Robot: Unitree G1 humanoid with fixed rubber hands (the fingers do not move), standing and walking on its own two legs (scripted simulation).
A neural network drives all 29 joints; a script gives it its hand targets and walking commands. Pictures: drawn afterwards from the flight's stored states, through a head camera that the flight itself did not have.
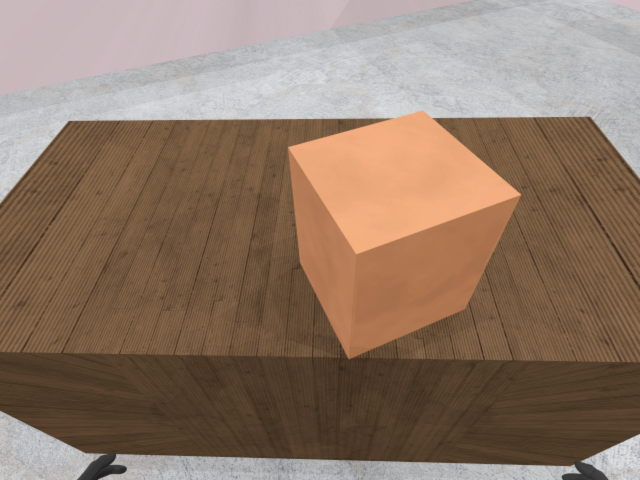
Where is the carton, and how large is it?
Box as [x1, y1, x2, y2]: [288, 111, 520, 358]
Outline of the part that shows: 423,111 419,111 288,147 300,262 348,358 463,309 520,196 520,194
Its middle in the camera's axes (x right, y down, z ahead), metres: +0.10 +0.00 +0.57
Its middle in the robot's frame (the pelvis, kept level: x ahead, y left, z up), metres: +0.45 -0.07 +0.04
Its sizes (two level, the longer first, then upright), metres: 0.210 0.200 0.250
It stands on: a pedestal, 0.68 m high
